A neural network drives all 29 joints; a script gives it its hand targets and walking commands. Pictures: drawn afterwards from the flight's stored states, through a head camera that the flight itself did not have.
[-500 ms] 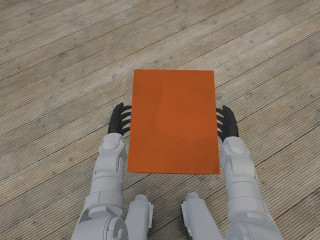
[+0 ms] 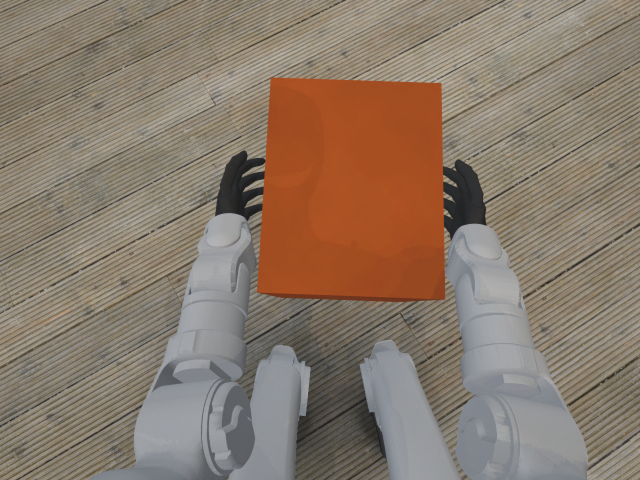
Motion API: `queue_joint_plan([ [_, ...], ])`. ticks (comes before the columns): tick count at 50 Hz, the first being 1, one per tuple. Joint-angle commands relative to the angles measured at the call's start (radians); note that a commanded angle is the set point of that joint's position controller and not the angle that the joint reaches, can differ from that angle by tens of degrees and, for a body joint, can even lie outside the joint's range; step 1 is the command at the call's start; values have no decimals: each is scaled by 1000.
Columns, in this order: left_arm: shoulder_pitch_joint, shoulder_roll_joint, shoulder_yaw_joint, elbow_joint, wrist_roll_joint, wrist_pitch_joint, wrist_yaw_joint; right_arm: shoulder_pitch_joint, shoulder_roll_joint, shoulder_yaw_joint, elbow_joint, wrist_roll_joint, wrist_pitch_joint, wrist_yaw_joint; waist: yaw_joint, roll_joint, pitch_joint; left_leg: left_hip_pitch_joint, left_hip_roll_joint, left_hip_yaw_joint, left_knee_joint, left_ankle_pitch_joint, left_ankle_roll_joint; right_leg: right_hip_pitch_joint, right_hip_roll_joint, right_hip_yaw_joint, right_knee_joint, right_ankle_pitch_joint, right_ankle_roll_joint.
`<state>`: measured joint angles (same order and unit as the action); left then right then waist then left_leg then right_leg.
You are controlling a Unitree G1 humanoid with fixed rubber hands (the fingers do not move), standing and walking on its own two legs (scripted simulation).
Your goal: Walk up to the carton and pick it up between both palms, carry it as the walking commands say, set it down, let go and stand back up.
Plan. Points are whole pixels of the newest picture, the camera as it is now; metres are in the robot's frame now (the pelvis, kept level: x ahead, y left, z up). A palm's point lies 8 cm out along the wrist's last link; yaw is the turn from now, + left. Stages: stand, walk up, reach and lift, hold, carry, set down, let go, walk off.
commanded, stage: set down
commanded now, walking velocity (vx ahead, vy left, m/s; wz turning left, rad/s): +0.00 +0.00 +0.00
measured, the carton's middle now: (346, 209) +0.47 -0.03 -0.14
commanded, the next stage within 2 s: none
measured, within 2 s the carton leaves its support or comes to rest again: neither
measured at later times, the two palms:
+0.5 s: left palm (249, 216) +0.47 +0.12 -0.17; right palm (445, 225) +0.44 -0.18 -0.17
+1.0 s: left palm (261, 217) +0.50 +0.11 -0.26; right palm (428, 226) +0.47 -0.18 -0.26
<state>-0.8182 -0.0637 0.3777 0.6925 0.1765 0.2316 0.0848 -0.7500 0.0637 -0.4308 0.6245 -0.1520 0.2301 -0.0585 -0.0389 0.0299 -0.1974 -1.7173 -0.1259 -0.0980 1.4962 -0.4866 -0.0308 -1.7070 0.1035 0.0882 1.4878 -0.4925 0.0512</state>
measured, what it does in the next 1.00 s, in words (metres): lowers itself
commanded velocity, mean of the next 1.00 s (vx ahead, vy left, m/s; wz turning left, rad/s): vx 0.00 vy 0.00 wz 0.00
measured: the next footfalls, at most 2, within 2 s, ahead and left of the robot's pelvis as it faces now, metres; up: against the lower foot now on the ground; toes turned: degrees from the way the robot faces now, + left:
none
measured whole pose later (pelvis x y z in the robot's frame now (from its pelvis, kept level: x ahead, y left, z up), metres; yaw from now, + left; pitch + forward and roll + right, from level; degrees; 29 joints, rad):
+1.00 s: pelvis -0.03 +0.00 -0.13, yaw +0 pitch +42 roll -1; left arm -1.23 0.10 0.34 0.81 0.11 0.23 0.11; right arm -1.15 -0.06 -0.44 0.70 -0.10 0.24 -0.10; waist -0.04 0.02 0.11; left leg -2.12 -0.17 -0.09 1.93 -0.55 -0.07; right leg -2.10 0.15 0.08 1.92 -0.55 0.08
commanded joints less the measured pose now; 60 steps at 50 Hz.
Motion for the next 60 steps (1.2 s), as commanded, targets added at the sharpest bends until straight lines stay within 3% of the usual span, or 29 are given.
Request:
queue_joint_plan([
  [1, -610, -923, -527, -4, -80, -28, -181, -683, 891, 549, -8, 92, -22, 197, -27, 13, -903, 470, -58, 92, -98, 250, 0, 432, 68, -122, -77, 286, -8],
  [3, -628, -924, -523, 6, -85, -26, -177, -704, 874, 535, -8, 87, -23, 197, -47, 19, -911, 461, -60, 89, -79, 252, -3, 406, 70, -129, -55, 288, -9],
  [6, -659, -914, -518, 8, -82, -27, -173, -732, 875, 528, 1, 92, -22, 195, -35, 37, -916, 437, -62, 100, -53, 244, -6, 380, 71, -128, -30, 281, -9],
  [12, -731, -880, -527, -2, -101, -31, -167, -797, 852, 537, -21, 111, -23, 188, -39, 24, -979, 382, -63, 111, 15, 250, -9, 365, 74, -137, 28, 297, -2],
  [20, -775, -852, -488, 38, -93, -24, -169, -864, 838, 519, 10, 110, -12, 179, -18, 14, -973, 294, -62, 135, 77, 217, -10, 320, 75, -143, 81, 270, 4],
  [22, -805, -857, -502, 32, -108, -25, -170, -869, 829, 507, 12, 107, -14, 175, -41, 30, -986, 290, -63, 136, 93, 224, -14, 306, 76, -149, 99, 279, 3],
  [23, -820, -843, -500, 24, -110, -28, -169, -884, 836, 510, 14, 113, -13, 175, -33, 16, -993, 274, -62, 137, 106, 227, -12, 309, 75, -147, 108, 285, 4],
  [24, -829, -844, -495, 34, -112, -26, -171, -882, 831, 504, 21, 105, -13, 174, -44, 14, -979, 259, -63, 136, 111, 226, -11, 296, 76, -150, 116, 289, 4],
  [26, -833, -832, -488, 43, -117, -27, -171, -917, 826, 517, 4, 111, -14, 169, -39, -13, -999, 254, -62, 138, 130, 230, -10, 305, 75, -154, 128, 286, 10],
  [28, -854, -823, -489, 41, -118, -24, -172, -951, 816, 526, -10, 125, -16, 169, -25, 10, -1001, 232, -61, 145, 147, 227, -11, 289, 72, -149, 145, 289, 7],
  [30, -871, -809, -481, 46, -119, -27, -173, -964, 811, 515, 3, 120, -14, 167, -32, -11, -994, 218, -61, 141, 160, 230, -8, 280, 73, -153, 161, 292, 11],
  [32, -894, -800, -488, 41, -123, -28, -174, -964, 803, 507, 6, 119, -14, 165, -38, 7, -1000, 204, -60, 145, 176, 227, -12, 265, 73, -154, 175, 295, 10],
  [41, -945, -763, -458, 74, -117, -26, -173, -1042, 767, 495, 16, 128, -14, 168, -28, 2, -994, 149, -56, 154, 244, 223, -6, 213, 68, -160, 243, 285, 12],
  [46, -997, -747, -493, 51, -144, -33, -170, -1068, 743, 509, 0, 154, -23, 171, -36, 25, -1060, 180, -50, 157, 291, 253, -15, 207, 64, -165, 291, 312, 10],
  [49, -1046, -731, -518, 29, -168, -28, -167, -1126, 710, 531, -29, 169, -22, 171, -58, 22, -1119, 211, -45, 155, 319, 254, -16, 215, 60, -173, 320, 312, 13],
  [51, -1087, -710, -526, 18, -184, -24, -164, -1180, 698, 552, -60, 189, -19, 169, -48, 16, -1177, 240, -44, 161, 337, 249, -13, 247, 55, -176, 338, 304, 16],
  [57, -1289, -622, -646, -127, -282, 5, -139, -1359, 590, 647, -188, 285, 5, 152, -63, 35, -1558, 515, -23, 167, 413, 321, -13, 424, 43, -192, 407, 351, 16],
  [58, -1289, -613, -649, -50, -281, 26, -141, -1337, 581, 646, -96, 278, 25, 156, -66, 32, -1466, 506, -16, 172, 407, 267, -10, 388, 38, -199, 401, 292, 16],
  [59, -1267, -627, -656, -109, -278, 16, -139, -1374, 602, 676, -201, 293, 13, 149, -62, 19, -1524, 530, -21, 169, 442, 373, -8, 425, 40, -204, 430, 397, 18],
  [60, -1276, -634, -663, -130, -297, 15, -136, -1404, 601, 695, -222, 308, 10, 147, -60, -6, -1541, 518, -24, 168, 446, 388, -6, 451, 36, -208, 435, 421, 17],
])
